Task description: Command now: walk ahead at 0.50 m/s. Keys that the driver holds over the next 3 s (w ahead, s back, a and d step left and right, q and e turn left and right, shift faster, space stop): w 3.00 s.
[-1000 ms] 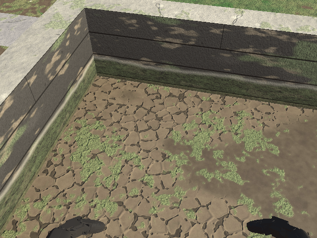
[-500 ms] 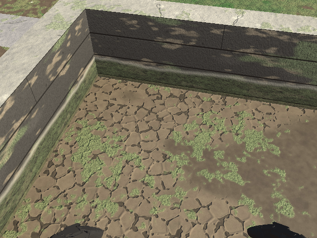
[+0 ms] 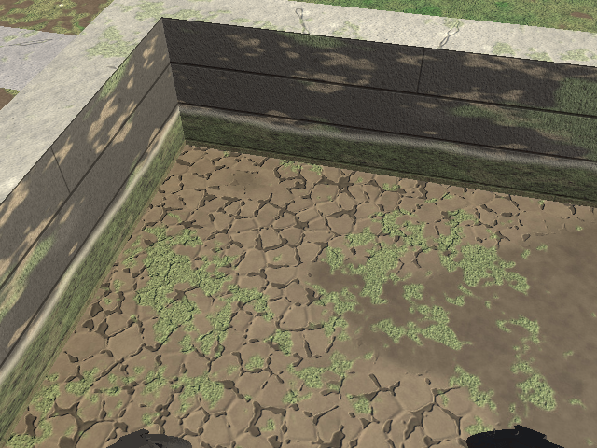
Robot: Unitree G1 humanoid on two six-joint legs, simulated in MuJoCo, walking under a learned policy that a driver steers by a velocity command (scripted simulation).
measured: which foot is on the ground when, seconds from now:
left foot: down 0.00-1.00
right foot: down 0.00-1.00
